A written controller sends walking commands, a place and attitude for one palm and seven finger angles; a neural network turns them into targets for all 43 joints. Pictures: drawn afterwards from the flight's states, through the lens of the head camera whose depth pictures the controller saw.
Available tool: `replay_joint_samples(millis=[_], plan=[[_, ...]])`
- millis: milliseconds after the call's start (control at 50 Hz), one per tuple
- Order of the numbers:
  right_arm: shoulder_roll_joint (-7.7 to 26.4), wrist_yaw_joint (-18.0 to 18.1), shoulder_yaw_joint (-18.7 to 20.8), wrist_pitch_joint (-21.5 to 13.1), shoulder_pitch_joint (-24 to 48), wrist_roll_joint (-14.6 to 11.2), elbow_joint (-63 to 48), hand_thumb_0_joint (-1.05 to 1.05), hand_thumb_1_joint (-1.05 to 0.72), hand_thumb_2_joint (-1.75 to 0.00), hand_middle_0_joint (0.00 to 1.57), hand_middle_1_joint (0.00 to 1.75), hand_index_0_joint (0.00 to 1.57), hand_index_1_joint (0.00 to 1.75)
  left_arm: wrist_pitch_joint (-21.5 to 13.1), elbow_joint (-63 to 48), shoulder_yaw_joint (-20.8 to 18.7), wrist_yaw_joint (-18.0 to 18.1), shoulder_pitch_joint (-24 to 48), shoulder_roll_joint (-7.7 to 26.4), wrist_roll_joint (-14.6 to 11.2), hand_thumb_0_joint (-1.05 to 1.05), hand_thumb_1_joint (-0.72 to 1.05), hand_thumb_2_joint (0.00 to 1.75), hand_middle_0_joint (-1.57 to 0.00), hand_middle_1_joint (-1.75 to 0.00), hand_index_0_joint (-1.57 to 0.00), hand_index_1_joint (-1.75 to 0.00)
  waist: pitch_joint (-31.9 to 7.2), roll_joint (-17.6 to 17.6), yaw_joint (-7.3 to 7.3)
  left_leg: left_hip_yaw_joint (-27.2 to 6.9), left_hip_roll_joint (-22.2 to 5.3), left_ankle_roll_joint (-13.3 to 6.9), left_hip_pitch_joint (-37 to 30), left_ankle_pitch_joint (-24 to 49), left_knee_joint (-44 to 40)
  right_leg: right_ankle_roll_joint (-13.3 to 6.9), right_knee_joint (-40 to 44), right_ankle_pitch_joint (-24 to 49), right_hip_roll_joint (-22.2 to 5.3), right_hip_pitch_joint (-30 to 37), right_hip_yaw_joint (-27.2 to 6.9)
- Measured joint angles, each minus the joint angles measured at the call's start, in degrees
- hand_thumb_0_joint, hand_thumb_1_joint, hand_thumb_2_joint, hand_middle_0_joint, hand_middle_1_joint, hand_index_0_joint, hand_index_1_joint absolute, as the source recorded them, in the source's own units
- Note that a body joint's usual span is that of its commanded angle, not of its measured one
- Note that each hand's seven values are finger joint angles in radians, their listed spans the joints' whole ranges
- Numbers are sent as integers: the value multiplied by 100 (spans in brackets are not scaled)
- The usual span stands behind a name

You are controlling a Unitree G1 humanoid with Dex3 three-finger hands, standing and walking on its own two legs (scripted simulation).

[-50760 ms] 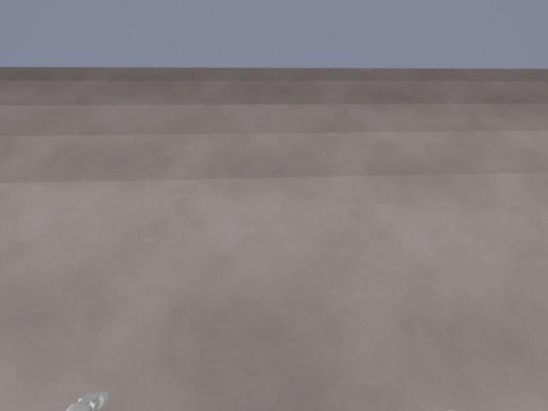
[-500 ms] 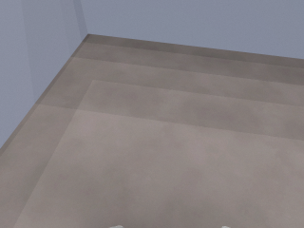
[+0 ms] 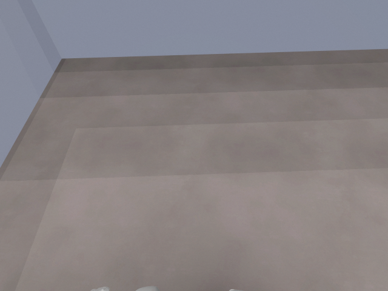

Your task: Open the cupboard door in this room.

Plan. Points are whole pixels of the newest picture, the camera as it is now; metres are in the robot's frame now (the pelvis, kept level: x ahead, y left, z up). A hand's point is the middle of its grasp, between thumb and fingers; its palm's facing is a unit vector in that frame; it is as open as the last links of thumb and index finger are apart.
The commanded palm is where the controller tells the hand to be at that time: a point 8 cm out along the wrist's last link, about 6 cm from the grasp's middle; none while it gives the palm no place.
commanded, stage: turn to face it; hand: left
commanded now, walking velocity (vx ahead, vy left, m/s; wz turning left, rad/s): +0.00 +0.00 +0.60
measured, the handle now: out of the picture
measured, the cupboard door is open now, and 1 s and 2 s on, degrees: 45 45 45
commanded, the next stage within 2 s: none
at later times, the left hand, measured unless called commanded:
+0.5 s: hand (108, 280) +0.17 +0.22 -0.17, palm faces +0.28 -0.94 -0.21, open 7.4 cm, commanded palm none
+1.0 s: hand out of the picture +0.11 +0.16 -0.19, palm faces +0.55 -0.80 -0.22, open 7.4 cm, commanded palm none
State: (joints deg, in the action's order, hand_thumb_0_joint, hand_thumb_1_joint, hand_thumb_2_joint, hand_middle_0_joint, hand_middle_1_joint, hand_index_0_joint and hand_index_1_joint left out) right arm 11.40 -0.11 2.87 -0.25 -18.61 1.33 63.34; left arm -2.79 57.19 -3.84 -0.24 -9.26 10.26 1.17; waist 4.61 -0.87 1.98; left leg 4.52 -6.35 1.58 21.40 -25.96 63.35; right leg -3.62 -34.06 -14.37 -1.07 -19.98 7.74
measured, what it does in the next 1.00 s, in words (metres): walks ahead, turning left: left foot, then right foot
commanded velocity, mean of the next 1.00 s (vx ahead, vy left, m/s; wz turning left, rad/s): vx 0.00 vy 0.00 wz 0.60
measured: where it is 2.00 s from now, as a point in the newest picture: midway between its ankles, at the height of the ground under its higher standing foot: (214, 283)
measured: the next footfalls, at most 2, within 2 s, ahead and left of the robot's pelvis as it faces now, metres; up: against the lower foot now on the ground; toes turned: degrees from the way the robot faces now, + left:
left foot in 0.28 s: +0.20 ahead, +0.12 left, +0.00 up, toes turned +15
right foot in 0.66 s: +0.24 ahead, -0.16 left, +0.00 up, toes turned +19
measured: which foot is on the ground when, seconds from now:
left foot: up 0.00-0.26, down 0.28-0.66, up 0.68-0.92, down 0.94-1.00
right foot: down 0.00-0.28, up 0.30-0.64, down 0.66-0.94, up 0.96-1.00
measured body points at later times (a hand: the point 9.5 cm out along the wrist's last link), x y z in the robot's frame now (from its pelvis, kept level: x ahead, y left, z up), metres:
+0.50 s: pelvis +0.13 +0.00 +0.00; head +0.17 +0.03 +0.45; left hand +0.15 +0.27 -0.15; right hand +0.26 -0.22 -0.13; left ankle +0.16 +0.11 -0.73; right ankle +0.13 -0.16 -0.67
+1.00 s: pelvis +0.17 -0.04 -0.01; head +0.21 +0.01 +0.43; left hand +0.08 +0.21 -0.17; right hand +0.42 -0.20 -0.13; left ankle +0.13 +0.07 -0.73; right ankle +0.20 -0.18 -0.69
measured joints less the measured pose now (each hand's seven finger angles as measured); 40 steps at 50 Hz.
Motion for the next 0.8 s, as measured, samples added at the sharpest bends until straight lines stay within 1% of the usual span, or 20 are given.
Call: replay_joint_samples(millis=[40, 100, 160, 220, 260, 280, 300, 320, 340, 380, 420, 460, 520, 600, 640, 660, 680, 720, 760, 800], plan=[[-64, 27, -17, -18, 170, -2, -106, 1, -91, -90, 19, 30, 20, 30, -28, 67, 32, 73, -80, -41, -3, 0, 91, 90, -20, -30, -20, -30, -55, 82, 42, -12, 38, 22, 393, 246, -138, -36, 441, 81, 39, 310, 63], [-192, 25, -52, -47, 351, -19, -259, 1, -91, -90, 19, 30, 20, 30, -54, 166, 32, 140, -180, 27, -6, -1, 94, 90, -20, -30, -20, -30, -157, 207, 52, 30, 102, 50, 644, 633, -881, -56, 928, 113, 60, 722, 176], [-285, -2, -88, -20, 515, -33, -355, 1, -91, -90, 19, 30, 20, 30, -23, 233, 66, 134, -238, 44, -8, 0, 95, 90, -20, -30, -20, -30, -188, 263, 11, 136, 159, 70, 648, 888, -1603, -12, 1074, -35, 61, 1039, 335], [-279, -7, -95, 39, 681, -33, -421, 1, -93, -90, 19, 30, 20, 30, 40, 245, 74, 136, -286, 29, -12, 0, 94, 90, -20, -30, -20, -30, -148, 302, -59, 265, 233, 43, 503, 1041, -2157, 65, 888, -354, 23, 1245, 520], [-245, -35, -110, 49, 756, -9, -495, 1, -93, -90, 19, 30, 20, 30, 88, 232, 74, 132, -348, 22, -18, 0, 93, 90, -20, -30, -20, -30, -118, 344, -90, 333, 319, -18, 277, 1362, -2615, 144, 521, -687, -59, 1287, 635], [-193, -51, -114, 35, 761, 13, -564, 1, -92, -90, 20, 30, 20, 30, 121, 210, 77, 128, -408, 4, -27, 0, 93, 90, -20, -30, -20, -30, -133, 313, -103, 298, 339, -147, 141, 1769, -2861, 202, 171, -898, -95, 1215, 686], [-159, -46, -102, 10, 781, 38, -622, 1, -92, -90, 20, 30, 20, 30, 175, 194, 74, 124, -435, 1, -53, 0, 93, 90, -20, -30, -20, -30, -160, 312, -87, 260, 389, -335, 161, 1602, -2788, 337, -402, -1122, -168, 1004, 654], [-156, -25, -97, 4, 830, 49, -662, 1, -92, -90, 20, 30, 20, 30, 253, 182, 74, 130, -411, 26, -65, 0, 92, 90, -20, -30, -20, -30, -142, 360, -72, 236, 462, -466, 230, 1364, -2602, 450, -1101, -1482, -202, 726, 421], [-153, -10, -99, 15, 873, 54, -702, 1, -92, -90, 20, 30, 20, 30, 335, 153, 68, 137, -375, 53, -58, 0, 92, 90, -20, -30, -20, -30, -112, 392, -76, 212, 516, -536, 250, 1198, -2501, 516, -1748, -1737, -188, 454, 156], [-135, 31, -96, 32, 891, 57, -792, 1, -92, -90, 20, 30, 20, 30, 445, 87, 37, 133, -258, 94, -24, 0, 92, 90, -20, -30, -20, -30, -93, 384, -89, 117, 587, -542, 246, 1125, -2544, 621, -2644, -1744, -169, -41, -195], [-101, 70, -96, 35, 882, 58, -843, 1, -91, -90, 20, 30, 20, 30, 495, -12, 3, 114, -96, 125, -7, 0, 91, 90, -20, -30, -20, -30, -61, 315, -110, -33, 633, -481, 205, 1254, -2742, 697, -2984, -1500, -182, -391, -424], [-63, 82, -96, 52, 877, 57, -858, 1, -91, -90, 20, 30, 20, 30, 502, -153, -20, 100, 37, 153, -7, 1, 91, 90, -20, -30, -20, -30, -29, 224, -138, -196, 649, -469, 144, 1382, -2966, 747, -2843, -1324, -206, -569, -590], [-6, 60, -61, 108, 860, 60, -880, 1, -91, -90, 20, 30, 21, 30, 507, -349, -35, 92, 164, 202, -8, 0, 91, 90, -20, -30, -20, -30, -27, 83, -135, -449, 632, -391, 82, 1517, -3199, 779, -2237, -1230, -221, -589, -728], [74, 10, 32, 209, 819, 65, -926, 1, -91, -90, 20, 30, 21, 30, 506, -521, -41, 93, 235, 275, -9, 0, 91, 90, -20, -30, -20, -30, -70, -72, -61, -808, 609, -220, 93, 1554, -3250, 759, -1161, -1085, -132, -260, -738], [117, -8, 88, 271, 768, 38, -958, 1, -90, -90, 20, 30, 21, 30, 456, -609, -34, 91, 200, 321, -11, 0, 91, 90, -20, -30, -20, -30, -126, -89, -44, -980, 655, -112, 174, 1493, -3116, 717, -233, -722, -93, 131, -683], [110, -20, 115, 307, 732, 11, -986, 1, -90, -90, 20, 30, 21, 30, 404, -684, -30, 97, 132, 389, 13, 0, 91, 90, -20, -30, -20, -30, -196, 45, -75, -952, 755, -80, 292, 1241, -2902, 614, 261, -446, -189, 285, -750], [159, -33, 153, 341, 766, -2, -973, 1, -90, -90, 20, 30, 21, 30, 368, -689, -33, 124, 119, 381, 36, 0, 91, 90, -20, -30, -20, -30, -170, 45, -105, -915, 761, -49, 449, 705, -2447, 569, 201, -184, -209, 249, -724], [299, -68, 229, 406, 814, 4, -967, 1, -91, -90, 20, 30, 21, 30, 379, -662, 21, 147, 80, 295, 55, 0, 91, 90, -20, -30, -20, -30, -91, -47, -66, -791, 745, -24, 779, 96, -1258, 537, 42, -299, -266, 329, -515], [378, -108, 272, 451, 839, 13, -966, 1, -91, -90, 20, 30, 21, 30, 406, -645, 59, 152, -37, 235, 58, 0, 90, 90, -20, -30, -20, -30, -93, -26, -44, -549, 677, 49, 968, 44, -378, 536, 132, -415, -361, 478, -354], [377, -131, 265, 463, 875, 0, -985, 1, -91, -90, 20, 30, 20, 30, 411, -615, 79, 160, -133, 221, 59, 0, 90, 90, -20, -30, -20, -30, -67, 112, -30, -298, 588, 130, 895, 16, -267, 536, 267, -429, -477, 627, -223]])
